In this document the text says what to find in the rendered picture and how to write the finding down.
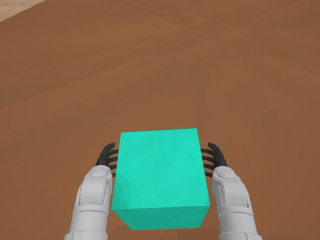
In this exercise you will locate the robot left forearm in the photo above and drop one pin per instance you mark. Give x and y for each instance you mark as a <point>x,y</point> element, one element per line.
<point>91,207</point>

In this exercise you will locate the robot right hand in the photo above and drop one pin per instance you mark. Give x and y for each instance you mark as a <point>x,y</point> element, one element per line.
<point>217,159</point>

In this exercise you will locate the robot right forearm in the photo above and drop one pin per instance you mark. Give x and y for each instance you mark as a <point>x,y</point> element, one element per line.
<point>234,209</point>

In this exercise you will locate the robot left hand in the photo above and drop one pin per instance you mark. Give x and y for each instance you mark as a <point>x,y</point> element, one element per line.
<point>104,157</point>

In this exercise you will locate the carton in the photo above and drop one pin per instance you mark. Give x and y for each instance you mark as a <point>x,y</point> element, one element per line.
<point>160,181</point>

